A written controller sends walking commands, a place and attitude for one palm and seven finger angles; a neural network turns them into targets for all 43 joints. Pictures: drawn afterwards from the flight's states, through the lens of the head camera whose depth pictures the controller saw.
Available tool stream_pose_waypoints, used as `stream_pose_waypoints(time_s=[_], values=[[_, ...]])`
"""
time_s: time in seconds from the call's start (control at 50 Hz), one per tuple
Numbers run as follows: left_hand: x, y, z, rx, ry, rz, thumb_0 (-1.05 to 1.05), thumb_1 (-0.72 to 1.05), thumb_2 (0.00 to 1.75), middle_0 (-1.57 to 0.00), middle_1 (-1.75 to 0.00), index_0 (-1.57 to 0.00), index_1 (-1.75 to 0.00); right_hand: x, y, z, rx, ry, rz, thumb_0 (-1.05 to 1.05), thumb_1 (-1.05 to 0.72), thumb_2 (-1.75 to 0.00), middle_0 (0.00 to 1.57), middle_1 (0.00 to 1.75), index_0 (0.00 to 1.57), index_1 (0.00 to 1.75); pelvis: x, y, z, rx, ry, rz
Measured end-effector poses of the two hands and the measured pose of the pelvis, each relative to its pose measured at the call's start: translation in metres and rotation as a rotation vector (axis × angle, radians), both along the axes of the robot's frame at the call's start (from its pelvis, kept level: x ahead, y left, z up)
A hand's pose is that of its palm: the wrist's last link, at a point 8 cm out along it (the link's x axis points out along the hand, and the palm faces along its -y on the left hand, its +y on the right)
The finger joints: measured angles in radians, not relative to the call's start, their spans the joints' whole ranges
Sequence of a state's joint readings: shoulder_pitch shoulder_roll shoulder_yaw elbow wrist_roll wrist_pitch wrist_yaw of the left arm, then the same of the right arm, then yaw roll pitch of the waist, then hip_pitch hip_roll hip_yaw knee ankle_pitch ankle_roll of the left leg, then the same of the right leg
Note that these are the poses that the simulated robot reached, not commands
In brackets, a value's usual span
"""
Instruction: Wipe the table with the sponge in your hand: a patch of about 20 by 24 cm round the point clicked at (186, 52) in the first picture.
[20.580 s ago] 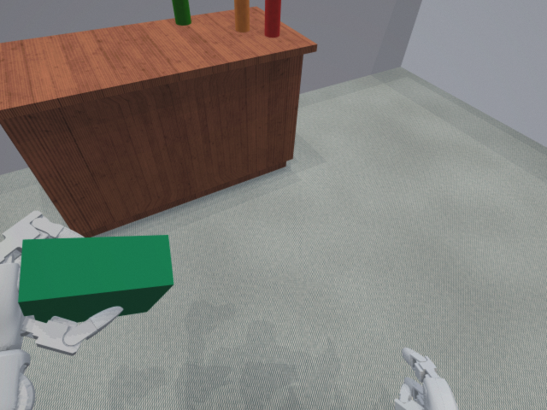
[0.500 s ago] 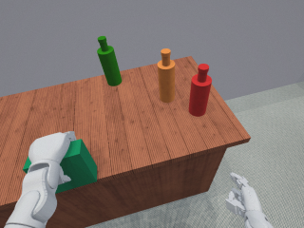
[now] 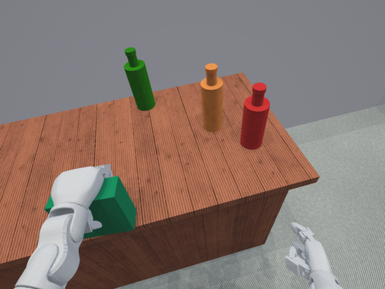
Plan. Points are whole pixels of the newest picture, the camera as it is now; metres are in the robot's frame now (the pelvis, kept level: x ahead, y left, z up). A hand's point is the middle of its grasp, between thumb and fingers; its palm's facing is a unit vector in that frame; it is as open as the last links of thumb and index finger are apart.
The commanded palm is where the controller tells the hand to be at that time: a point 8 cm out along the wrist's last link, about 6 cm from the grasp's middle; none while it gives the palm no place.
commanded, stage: move the sponge above the wiping area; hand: left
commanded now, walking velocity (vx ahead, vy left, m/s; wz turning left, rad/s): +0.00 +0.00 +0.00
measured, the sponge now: (99, 214) +0.24 +0.26 +0.00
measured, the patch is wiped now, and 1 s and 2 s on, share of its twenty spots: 0.00 0.00 0.00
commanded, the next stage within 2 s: lower the sponge onto the table in 1.04 s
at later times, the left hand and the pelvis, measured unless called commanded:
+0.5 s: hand (93, 198) +0.25 +0.26 +0.06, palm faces -0.05 -0.06 -1.00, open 9.9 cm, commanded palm +0.23 +0.28 +0.14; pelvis +0.00 -0.01 +0.00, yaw +0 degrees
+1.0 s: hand (91, 191) +0.26 +0.26 +0.07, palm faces +0.04 -0.04 -1.00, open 9.8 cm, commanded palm +0.23 +0.28 +0.14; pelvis +0.00 +0.00 +0.00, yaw +0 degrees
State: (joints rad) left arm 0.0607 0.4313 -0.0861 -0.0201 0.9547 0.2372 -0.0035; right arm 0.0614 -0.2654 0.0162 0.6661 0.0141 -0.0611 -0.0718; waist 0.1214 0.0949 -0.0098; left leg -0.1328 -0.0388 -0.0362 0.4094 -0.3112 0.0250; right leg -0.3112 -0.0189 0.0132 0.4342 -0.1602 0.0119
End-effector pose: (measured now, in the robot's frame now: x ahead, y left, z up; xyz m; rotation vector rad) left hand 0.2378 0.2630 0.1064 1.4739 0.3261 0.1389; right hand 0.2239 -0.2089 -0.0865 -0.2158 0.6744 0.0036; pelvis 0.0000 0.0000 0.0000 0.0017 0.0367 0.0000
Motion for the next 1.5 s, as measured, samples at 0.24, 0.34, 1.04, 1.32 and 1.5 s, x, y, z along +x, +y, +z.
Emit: stream_pose_waypoints(time_s=[0.24,0.34,1.04,1.32,1.5], values=[[-0.007,0.037,0.037,0.078,-0.183,0.225,0.00,-0.48,1.03,-0.75,-1.35,-0.76,-1.34,0.005,0.003,-0.002,0.033,0.032,0.012,0.02,-0.91,-0.90,0.20,0.30,0.20,0.30,-0.001,-0.006,0.001,-0.003,-0.013,0.000],[-0.010,0.032,0.016,0.029,-0.022,0.217,0.00,-0.47,1.03,-0.75,-1.35,-0.76,-1.34,0.010,0.001,0.002,0.025,-0.007,0.014,0.02,-0.91,-0.90,0.20,0.30,0.20,0.30,-0.003,-0.005,0.001,0.000,-0.012,0.014],[0.007,0.003,0.032,0.068,-0.235,-0.024,0.00,-0.47,1.03,-0.76,-1.35,-0.77,-1.34,-0.007,0.002,-0.004,0.008,0.028,-0.019,0.02,-0.91,-0.90,0.20,0.30,0.20,0.30,-0.003,-0.004,0.001,-0.004,-0.009,-0.011],[-0.010,0.024,-0.008,-0.011,0.074,0.147,0.00,-0.47,1.03,-0.75,-1.36,-0.76,-1.35,0.006,-0.004,0.004,-0.016,-0.003,0.011,0.02,-0.91,-0.90,0.21,0.30,0.20,0.30,-0.004,-0.003,0.000,0.000,-0.009,0.010],[0.002,0.013,0.029,0.073,-0.193,0.004,0.00,-0.47,1.03,-0.76,-1.35,-0.77,-1.34,0.002,0.000,-0.001,-0.014,0.019,-0.006,0.02,-0.91,-0.90,0.20,0.30,0.20,0.30,0.000,-0.004,0.001,-0.007,-0.010,0.000]])
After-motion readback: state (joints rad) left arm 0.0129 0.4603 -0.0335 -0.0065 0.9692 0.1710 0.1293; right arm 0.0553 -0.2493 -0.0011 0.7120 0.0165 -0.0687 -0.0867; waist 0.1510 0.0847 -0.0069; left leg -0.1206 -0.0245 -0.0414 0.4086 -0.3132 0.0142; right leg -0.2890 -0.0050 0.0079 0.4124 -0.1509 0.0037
